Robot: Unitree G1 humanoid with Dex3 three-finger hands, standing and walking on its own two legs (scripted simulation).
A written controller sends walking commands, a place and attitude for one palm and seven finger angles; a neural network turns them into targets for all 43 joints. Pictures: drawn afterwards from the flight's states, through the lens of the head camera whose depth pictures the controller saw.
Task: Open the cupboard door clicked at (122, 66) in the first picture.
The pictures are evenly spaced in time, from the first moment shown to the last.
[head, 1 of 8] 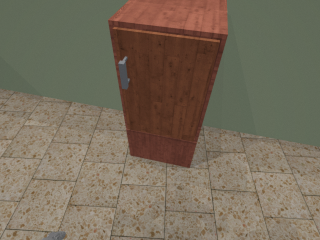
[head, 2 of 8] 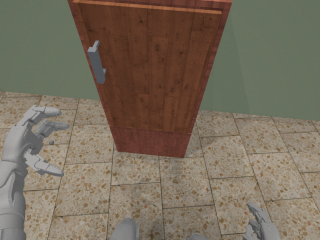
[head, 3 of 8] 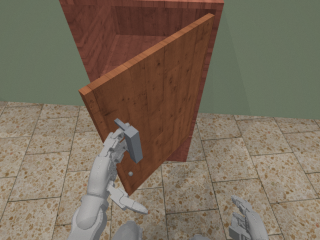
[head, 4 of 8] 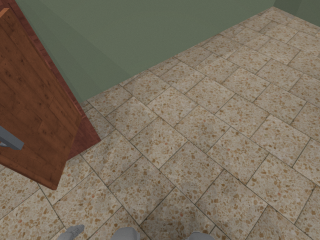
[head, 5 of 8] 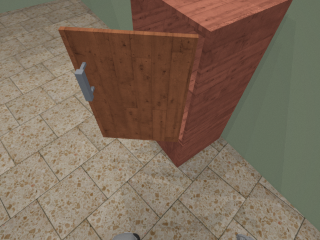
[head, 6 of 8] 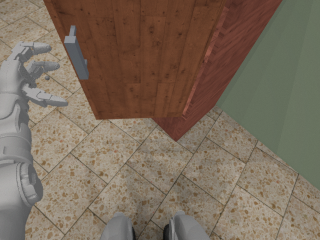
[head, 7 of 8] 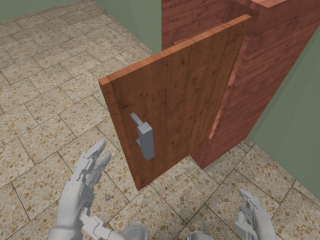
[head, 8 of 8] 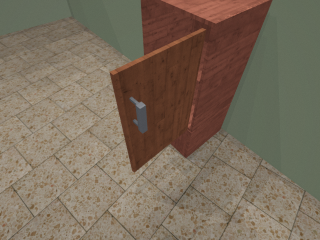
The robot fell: no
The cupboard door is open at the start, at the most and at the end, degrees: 0 92 92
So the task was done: yes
